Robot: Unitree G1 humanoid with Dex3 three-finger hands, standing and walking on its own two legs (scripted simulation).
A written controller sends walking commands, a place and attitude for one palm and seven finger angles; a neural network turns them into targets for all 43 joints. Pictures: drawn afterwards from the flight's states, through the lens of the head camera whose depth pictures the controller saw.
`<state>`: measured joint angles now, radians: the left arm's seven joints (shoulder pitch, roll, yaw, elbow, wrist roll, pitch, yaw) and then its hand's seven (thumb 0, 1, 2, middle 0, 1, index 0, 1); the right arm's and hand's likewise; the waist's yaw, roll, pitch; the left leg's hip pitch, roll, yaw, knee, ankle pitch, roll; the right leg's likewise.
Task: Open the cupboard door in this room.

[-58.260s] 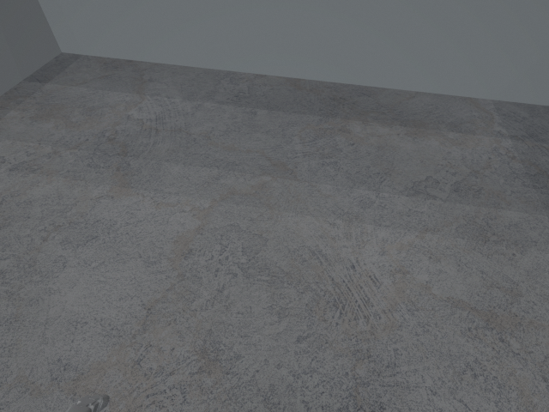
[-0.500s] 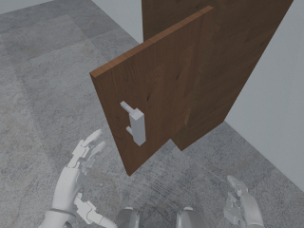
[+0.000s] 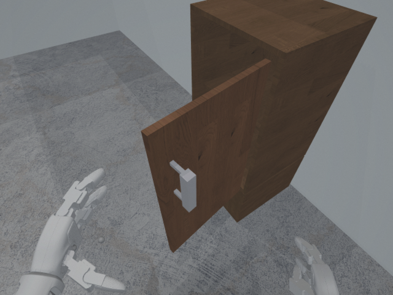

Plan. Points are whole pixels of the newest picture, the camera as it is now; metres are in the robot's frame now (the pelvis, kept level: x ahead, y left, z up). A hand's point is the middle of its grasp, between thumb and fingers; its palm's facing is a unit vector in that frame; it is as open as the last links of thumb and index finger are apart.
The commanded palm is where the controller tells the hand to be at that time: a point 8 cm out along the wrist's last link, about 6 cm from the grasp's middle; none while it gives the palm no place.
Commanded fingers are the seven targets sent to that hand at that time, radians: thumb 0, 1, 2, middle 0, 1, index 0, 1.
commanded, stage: draw the hand back to the body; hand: left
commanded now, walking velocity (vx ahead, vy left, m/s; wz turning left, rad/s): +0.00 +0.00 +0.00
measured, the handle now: (182, 185) +0.35 +0.07 +0.02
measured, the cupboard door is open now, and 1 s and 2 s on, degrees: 100 100 100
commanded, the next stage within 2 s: step back with the hand held close in 1.02 s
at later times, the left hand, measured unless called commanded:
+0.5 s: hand (34, 196) +0.21 +0.25 +0.18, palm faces +0.36 -0.84 -0.41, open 10.7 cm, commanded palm +0.16 +0.30 +0.20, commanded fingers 0.00 0.69 0.81 -0.19 -0.30 -0.19 -0.30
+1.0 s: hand (20, 187) +0.21 +0.25 +0.21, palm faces +0.43 -0.81 -0.41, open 7.5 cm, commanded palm +0.16 +0.29 +0.22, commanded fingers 0.00 0.90 0.90 -0.20 -0.30 -0.20 -0.30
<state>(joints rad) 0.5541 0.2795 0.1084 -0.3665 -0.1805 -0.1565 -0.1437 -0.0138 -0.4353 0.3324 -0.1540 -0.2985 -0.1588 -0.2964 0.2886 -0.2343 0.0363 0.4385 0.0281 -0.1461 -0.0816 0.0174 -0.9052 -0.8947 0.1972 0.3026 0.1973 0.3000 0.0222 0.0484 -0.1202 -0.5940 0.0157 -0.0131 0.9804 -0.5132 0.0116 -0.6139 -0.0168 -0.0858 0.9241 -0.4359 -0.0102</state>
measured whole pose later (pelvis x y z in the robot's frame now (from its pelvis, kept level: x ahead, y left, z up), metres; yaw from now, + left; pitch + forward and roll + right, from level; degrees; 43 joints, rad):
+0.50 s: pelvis +0.02 +0.01 +0.05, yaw -1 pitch -3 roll -1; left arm 0.52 0.33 0.24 -0.42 -0.02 -0.05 0.12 0.00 0.35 0.67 -0.19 -0.30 -0.19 -0.30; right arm 0.22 -0.22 0.05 0.60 -0.01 -0.15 -0.09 0.02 -0.90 -0.89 0.20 0.30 0.20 0.30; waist 0.06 0.06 -0.01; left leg -0.12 -0.01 0.02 0.50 -0.33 0.03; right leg -0.16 -0.02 -0.05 0.47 -0.26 0.01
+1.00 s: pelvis +0.02 +0.00 +0.06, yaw -2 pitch -5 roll -1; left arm 0.47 0.33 0.32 -0.39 -0.04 -0.08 0.11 0.01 0.88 0.90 -0.21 -0.30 -0.21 -0.30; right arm 0.20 -0.23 0.02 0.65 -0.01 -0.13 -0.08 0.02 -0.91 -0.89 0.20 0.30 0.20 0.30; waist 0.07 0.07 0.03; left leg -0.03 0.01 0.03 0.40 -0.27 0.01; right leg -0.08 0.00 -0.05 0.38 -0.21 -0.01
